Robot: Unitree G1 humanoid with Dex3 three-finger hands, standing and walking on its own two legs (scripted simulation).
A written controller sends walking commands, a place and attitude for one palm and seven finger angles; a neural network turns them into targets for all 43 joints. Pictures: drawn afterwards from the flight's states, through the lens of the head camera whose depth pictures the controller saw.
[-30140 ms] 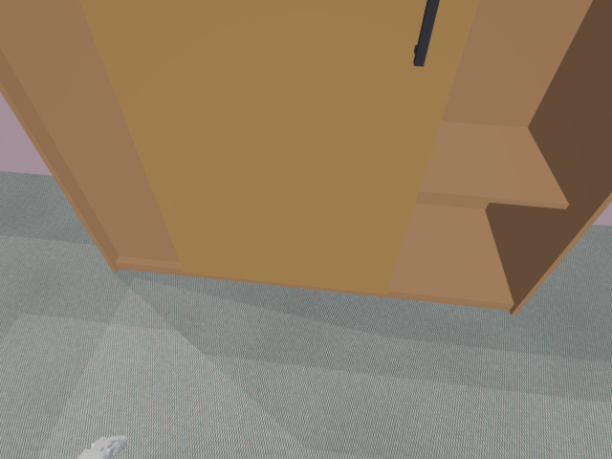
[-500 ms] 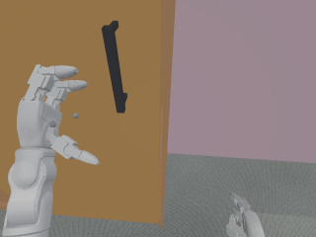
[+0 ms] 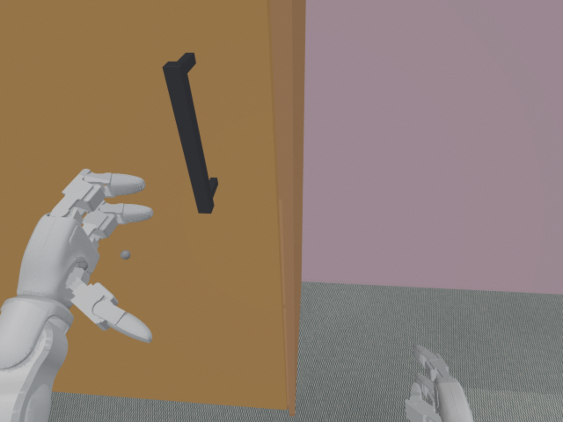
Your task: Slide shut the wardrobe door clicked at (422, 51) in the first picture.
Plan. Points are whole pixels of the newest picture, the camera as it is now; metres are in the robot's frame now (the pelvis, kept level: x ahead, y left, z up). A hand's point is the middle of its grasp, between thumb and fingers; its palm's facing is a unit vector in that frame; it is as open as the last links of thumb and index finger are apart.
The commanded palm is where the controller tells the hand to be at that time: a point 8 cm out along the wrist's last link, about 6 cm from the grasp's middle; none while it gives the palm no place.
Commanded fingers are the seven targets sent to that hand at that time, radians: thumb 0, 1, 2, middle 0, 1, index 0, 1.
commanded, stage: draw the hand back to the body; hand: left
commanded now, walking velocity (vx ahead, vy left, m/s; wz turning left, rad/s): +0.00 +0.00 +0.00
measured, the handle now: (197, 139) +0.36 +0.16 +0.27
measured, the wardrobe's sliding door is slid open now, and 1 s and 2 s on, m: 0.00 0.00 0.00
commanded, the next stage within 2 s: step back with the hand held close in 1.38 s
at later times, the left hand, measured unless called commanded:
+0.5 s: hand (75, 281) +0.18 +0.24 +0.21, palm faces +0.40 -0.88 -0.27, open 13.6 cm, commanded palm +0.13 +0.28 +0.21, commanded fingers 0.00 0.03 0.48 -0.23 -0.81 -0.23 -0.81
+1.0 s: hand (66, 279) +0.20 +0.28 +0.17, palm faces +0.42 -0.83 -0.36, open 8.8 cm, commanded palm +0.15 +0.32 +0.19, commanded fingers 0.00 0.90 0.90 -0.20 -0.30 -0.20 -0.30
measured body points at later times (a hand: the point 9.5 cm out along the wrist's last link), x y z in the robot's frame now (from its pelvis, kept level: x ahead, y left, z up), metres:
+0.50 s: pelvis -0.02 +0.00 +0.00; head -0.05 -0.01 +0.45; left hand +0.15 +0.28 +0.22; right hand +0.19 -0.20 -0.05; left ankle +0.02 +0.11 -0.73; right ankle -0.02 -0.11 -0.73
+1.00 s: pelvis +0.01 +0.03 +0.01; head -0.02 +0.02 +0.46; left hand +0.17 +0.32 +0.19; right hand +0.20 -0.20 -0.06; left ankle +0.02 +0.11 -0.73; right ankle -0.02 -0.11 -0.73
